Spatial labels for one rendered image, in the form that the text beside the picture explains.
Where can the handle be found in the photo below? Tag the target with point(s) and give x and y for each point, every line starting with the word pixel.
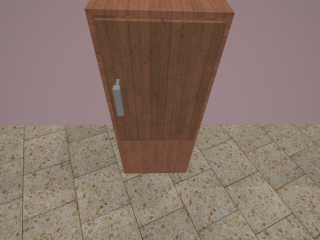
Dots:
pixel 118 98

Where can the cupboard door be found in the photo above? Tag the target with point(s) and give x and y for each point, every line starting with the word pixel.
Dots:
pixel 164 67

